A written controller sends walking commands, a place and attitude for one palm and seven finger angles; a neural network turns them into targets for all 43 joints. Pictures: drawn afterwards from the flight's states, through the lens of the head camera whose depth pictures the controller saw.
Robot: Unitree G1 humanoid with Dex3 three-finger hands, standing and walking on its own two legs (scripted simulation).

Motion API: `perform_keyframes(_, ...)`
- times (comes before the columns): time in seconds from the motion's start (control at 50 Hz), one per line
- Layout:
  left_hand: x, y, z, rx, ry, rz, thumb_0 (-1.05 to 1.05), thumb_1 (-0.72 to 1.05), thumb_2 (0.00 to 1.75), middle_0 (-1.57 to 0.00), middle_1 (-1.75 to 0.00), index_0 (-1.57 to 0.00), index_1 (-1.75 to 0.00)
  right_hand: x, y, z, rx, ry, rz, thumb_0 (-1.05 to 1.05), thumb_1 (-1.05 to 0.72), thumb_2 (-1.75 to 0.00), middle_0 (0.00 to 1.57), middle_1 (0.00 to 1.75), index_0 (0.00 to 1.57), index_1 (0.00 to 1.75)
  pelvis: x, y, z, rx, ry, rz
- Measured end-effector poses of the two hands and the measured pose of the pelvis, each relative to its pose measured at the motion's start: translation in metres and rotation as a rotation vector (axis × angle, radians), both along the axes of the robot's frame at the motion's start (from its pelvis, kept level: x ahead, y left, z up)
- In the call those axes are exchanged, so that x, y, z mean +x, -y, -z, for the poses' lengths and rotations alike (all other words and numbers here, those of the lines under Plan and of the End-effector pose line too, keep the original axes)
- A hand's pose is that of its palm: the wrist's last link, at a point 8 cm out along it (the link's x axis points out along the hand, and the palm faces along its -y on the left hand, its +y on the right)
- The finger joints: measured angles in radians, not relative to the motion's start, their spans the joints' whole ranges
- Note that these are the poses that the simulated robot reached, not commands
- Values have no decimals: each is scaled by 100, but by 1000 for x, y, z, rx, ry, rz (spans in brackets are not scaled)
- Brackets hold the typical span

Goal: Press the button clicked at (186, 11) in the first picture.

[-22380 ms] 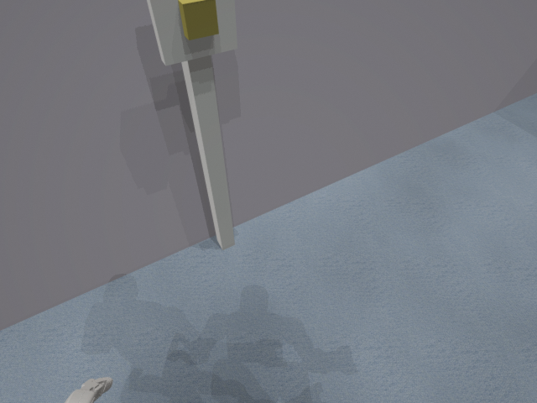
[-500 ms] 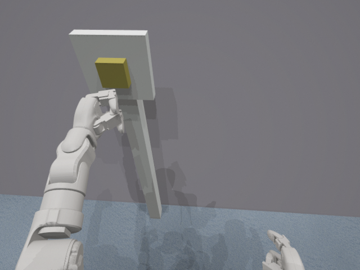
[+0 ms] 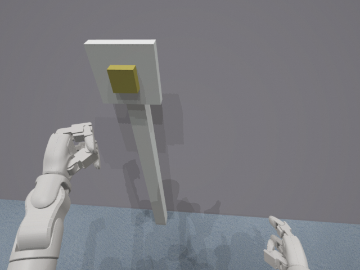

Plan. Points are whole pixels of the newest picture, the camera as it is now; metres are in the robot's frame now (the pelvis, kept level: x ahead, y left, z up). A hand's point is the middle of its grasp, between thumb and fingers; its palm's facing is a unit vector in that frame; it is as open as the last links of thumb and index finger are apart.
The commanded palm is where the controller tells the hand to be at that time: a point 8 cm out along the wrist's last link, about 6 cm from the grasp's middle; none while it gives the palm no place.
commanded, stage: draw the hand back to the body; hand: left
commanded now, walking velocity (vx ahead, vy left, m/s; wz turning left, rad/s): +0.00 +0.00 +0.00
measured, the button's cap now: (124, 78) +0.54 +0.20 +0.20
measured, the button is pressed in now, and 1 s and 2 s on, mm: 0 0 0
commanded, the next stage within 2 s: step back with the hand held close in 0.88 s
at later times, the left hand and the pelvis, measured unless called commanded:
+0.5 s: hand (60, 186) +0.22 +0.23 +0.15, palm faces +0.35 -0.88 -0.32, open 3.1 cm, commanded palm +0.16 +0.28 +0.18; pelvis +0.01 +0.01 +0.01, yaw -1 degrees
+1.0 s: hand (53, 189) +0.21 +0.24 +0.16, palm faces +0.39 -0.85 -0.36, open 3.1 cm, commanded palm +0.16 +0.29 +0.18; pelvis +0.02 +0.01 +0.01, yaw +0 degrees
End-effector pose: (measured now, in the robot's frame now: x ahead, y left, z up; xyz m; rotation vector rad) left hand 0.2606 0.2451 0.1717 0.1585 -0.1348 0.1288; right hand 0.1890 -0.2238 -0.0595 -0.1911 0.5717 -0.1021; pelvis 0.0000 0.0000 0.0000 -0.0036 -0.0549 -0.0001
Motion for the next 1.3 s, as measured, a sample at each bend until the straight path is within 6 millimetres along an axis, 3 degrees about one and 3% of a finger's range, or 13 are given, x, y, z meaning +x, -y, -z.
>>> perform_keyframes(0.14,-37,-13,13,66,22,-140,2,90,90,-130,-150,-130,-150,-3,-16,4,-5,-62,-55,1,-90,-90,20,30,20,30,-2,-1,-4,-2,14,0)
perform_keyframes(0.28,-60,-21,-6,136,94,-199,2,90,90,-130,-150,-130,-150,-11,-22,17,3,-125,-62,1,-90,-90,20,30,20,30,3,-6,-6,-3,30,1)
perform_keyframes(0.46,-77,-28,3,178,33,-212,2,90,90,-130,-150,-131,-149,-12,-16,17,4,-144,-20,1,-90,-90,20,30,20,30,12,-8,-6,-1,28,12)
perform_keyframes(0.66,-107,-39,-3,248,9,-270,2,90,90,-130,-150,-131,-149,5,-10,10,-20,-100,-20,1,-90,-90,20,30,20,30,21,-10,-5,-5,19,8)
perform_keyframes(0.82,-103,-39,-2,227,19,-298,2,90,90,-130,-150,-131,-149,18,-19,8,-17,-80,-49,1,-90,-90,20,30,20,30,21,-9,-5,-3,19,-1)
perform_keyframes(1.02,-95,-34,-5,237,24,-269,2,90,90,-130,-150,-131,-149,14,-21,10,1,-91,-44,1,-90,-90,20,30,20,30,24,-7,-5,-2,17,6)
perform_keyframes(1.12,-90,-43,-15,312,47,-268,2,89,90,-130,-150,-131,-149,6,-14,14,1,-139,-25,1,-90,-90,20,30,20,30,21,-7,-5,-13,-20,4)
perform_keyframes(1.3,-95,-38,4,332,-56,-155,2,89,90,-130,-150,-130,-149,-26,6,16,-33,-211,89,1,-90,-90,20,30,20,30,3,-17,-3,-11,-64,22)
